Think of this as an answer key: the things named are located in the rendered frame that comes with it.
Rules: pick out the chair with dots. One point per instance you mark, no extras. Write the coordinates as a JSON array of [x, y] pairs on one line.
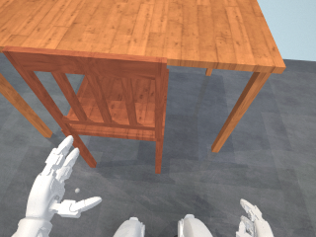
[[121, 95]]

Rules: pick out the robot thigh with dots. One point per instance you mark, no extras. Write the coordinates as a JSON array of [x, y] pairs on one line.
[[192, 227], [131, 228]]

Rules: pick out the robot right hand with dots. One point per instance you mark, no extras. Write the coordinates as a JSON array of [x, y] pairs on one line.
[[256, 226]]

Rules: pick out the right robot thigh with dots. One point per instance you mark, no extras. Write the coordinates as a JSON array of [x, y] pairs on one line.
[[192, 227]]

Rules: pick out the table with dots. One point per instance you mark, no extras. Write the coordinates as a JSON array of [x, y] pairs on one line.
[[211, 34]]

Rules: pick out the left robot thigh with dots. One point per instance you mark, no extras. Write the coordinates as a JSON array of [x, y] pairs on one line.
[[131, 228]]

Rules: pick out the robot left hand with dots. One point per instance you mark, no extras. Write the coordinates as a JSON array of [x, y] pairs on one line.
[[50, 183]]

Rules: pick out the robot left forearm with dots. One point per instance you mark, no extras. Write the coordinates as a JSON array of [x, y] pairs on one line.
[[33, 227]]

